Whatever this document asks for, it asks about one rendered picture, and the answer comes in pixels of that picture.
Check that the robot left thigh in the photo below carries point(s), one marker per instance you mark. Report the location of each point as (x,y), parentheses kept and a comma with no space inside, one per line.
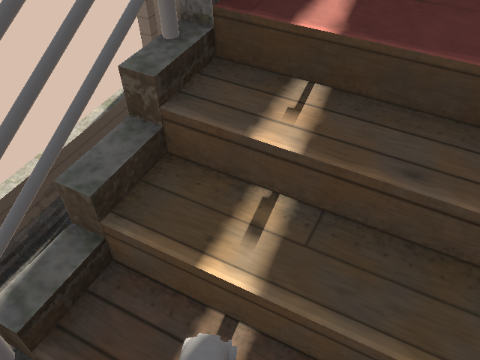
(208,347)

